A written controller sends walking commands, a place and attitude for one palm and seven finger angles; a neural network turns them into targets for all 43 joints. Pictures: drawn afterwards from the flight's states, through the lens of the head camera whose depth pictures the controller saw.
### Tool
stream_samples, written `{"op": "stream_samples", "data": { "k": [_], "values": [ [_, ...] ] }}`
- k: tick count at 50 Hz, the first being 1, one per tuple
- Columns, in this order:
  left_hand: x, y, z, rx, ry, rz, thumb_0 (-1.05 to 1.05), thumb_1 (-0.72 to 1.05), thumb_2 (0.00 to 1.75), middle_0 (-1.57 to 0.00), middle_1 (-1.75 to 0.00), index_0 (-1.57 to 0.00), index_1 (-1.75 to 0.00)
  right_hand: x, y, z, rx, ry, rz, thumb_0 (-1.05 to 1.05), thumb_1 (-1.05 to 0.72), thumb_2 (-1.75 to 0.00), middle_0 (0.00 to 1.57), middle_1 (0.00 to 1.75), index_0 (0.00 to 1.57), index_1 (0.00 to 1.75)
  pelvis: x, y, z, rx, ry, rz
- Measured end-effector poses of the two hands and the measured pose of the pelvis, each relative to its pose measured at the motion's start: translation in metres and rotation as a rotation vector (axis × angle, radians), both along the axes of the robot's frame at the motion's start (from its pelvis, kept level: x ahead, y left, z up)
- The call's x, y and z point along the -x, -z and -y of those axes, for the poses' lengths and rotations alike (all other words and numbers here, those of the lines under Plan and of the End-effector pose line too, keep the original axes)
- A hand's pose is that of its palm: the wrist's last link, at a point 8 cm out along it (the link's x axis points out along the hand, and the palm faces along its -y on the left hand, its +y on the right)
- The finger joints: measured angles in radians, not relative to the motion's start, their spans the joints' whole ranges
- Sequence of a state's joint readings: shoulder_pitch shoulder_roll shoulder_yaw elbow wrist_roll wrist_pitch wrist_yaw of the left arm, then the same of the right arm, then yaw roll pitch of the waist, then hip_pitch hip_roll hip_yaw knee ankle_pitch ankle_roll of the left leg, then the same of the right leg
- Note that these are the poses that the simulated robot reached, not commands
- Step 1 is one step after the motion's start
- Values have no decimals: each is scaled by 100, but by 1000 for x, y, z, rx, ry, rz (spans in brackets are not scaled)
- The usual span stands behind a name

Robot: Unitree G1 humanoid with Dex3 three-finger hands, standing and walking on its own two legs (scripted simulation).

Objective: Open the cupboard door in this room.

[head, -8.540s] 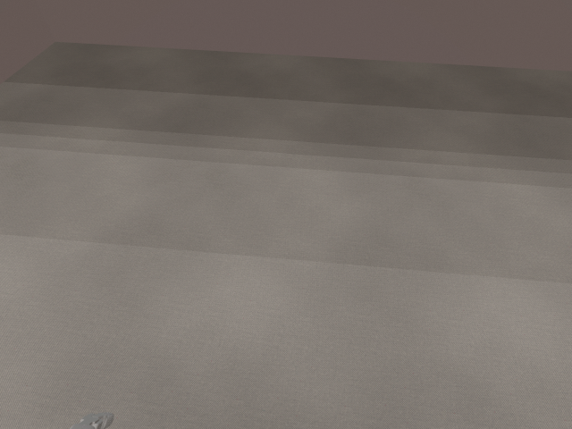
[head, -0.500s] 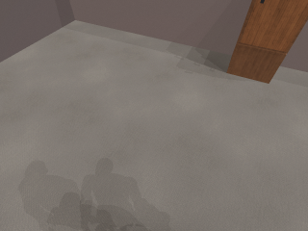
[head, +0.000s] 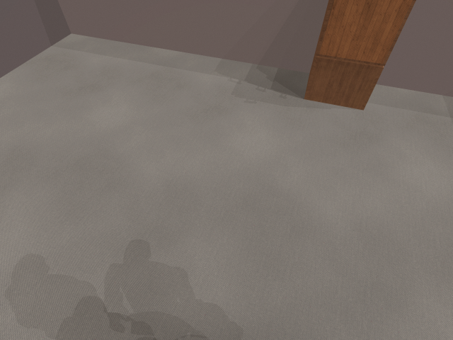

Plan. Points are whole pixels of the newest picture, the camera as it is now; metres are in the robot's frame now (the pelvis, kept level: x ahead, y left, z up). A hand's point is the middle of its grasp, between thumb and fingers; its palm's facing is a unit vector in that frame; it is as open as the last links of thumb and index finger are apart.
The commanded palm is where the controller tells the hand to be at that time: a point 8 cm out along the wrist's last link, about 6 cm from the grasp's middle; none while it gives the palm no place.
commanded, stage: turn or walk to find it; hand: left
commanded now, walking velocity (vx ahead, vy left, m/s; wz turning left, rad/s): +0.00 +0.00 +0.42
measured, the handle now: out of the picture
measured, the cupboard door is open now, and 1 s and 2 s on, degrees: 0 0 0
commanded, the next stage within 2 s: stand and wait in 0.18 s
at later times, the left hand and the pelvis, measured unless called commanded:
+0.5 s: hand out of the picture -0.01 +0.18 -0.17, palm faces +0.11 -0.97 -0.22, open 7.4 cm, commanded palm none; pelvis +0.00 +0.00 +0.00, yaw +4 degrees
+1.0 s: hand out of the picture +0.04 +0.22 -0.16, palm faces +0.12 -0.95 -0.28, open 7.4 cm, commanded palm none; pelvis +0.00 -0.01 +0.00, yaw +6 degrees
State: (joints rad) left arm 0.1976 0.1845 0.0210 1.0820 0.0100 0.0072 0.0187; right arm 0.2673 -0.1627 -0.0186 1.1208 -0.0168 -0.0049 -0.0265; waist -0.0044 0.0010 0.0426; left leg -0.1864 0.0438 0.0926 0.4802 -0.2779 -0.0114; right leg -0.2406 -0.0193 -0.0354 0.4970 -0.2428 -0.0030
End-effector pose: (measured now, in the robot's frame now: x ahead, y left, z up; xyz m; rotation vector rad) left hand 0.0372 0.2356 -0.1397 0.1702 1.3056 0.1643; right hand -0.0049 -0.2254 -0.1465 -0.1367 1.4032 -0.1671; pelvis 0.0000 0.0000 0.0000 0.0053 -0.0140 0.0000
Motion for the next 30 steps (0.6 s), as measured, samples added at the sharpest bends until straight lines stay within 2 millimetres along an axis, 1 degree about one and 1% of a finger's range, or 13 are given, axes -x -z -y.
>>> {"op": "stream_samples", "data": {
  "k": [5, 9, 13, 20, 23, 27, 30],
  "values": [
    [-7, -5, -3, -5, 6, 30, 0, 90, 90, -20, -30, -20, -30, 4, -2, -1, -10, -8, -9, 1, -91, -90, 20, 30, 20, 30, -1, -3, -1, -2, -18, 9],
    [-5, -6, -7, -21, -22, 39, 0, 90, 90, -20, -30, -20, -30, -1, -2, 2, -7, -32, -13, 1, -91, -90, 20, 30, 20, 30, 0, -2, -1, -4, -43, 4],
    [8, -5, -7, -27, -57, 24, 0, 90, 90, -20, -30, -20, -30, -11, 0, 3, -11, -68, -14, 1, -91, -90, 20, 30, 20, 30, 2, -1, 1, -3, -68, -5],
    [43, 0, 1, -8, -94, -55, 0, 90, 90, -20, -30, -20, -30, -34, 0, 1, -14, -105, 35, 1, -91, -90, 20, 30, 20, 30, 2, 0, 2, -2, -75, -2],
    [55, 1, 5, 3, -104, -82, 0, 90, 90, -20, -30, -20, -30, -44, -2, 3, -10, -116, 57, 1, -91, -90, 20, 30, 20, 30, 1, -1, 3, -1, -75, 5],
    [65, 0, 7, 8, -110, -102, 0, 90, 90, -20, -30, -20, -30, -54, -5, 8, 2, -130, 80, 1, -91, -90, 20, 30, 20, 30, 1, -3, 4, 0, -75, 11],
    [66, -2, 5, 5, -110, -104, 0, 90, 90, -20, -30, -20, -30, -60, -8, 14, 15, -140, 90, 1, -91, -90, 20, 30, 20, 30, 1, -4, 5, 0, -75, 12]
  ]
}}
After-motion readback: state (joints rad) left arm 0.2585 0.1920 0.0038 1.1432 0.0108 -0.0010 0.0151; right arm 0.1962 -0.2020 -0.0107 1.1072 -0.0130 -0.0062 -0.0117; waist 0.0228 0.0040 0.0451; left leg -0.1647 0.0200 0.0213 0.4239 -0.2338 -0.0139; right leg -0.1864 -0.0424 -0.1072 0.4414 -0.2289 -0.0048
